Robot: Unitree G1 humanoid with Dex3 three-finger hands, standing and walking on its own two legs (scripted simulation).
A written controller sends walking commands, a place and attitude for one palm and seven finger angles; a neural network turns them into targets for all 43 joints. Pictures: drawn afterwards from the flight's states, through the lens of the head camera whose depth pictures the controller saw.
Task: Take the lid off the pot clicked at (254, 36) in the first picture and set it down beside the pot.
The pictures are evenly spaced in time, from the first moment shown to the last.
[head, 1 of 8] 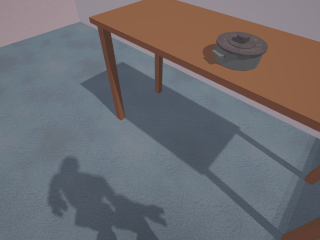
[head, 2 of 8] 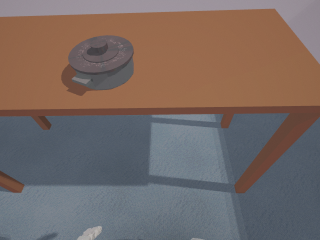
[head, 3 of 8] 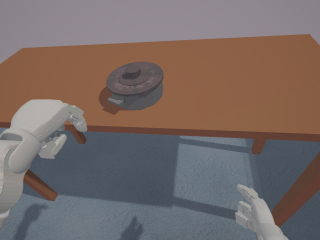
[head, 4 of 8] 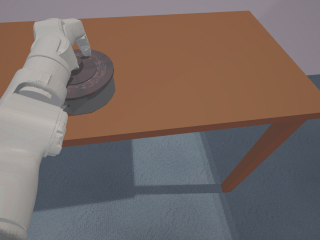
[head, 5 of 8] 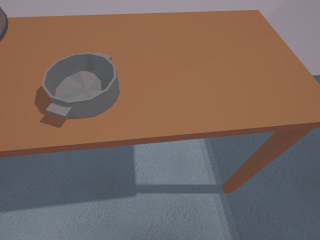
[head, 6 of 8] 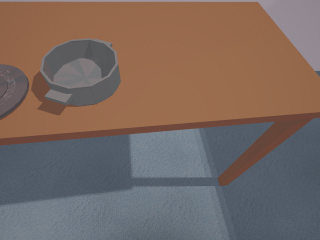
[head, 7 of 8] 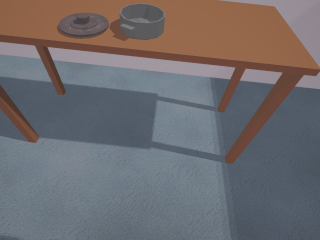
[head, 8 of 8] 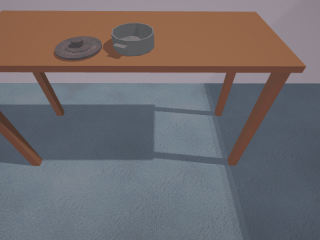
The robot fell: no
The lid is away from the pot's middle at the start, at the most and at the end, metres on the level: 0.00 0.25 0.24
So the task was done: yes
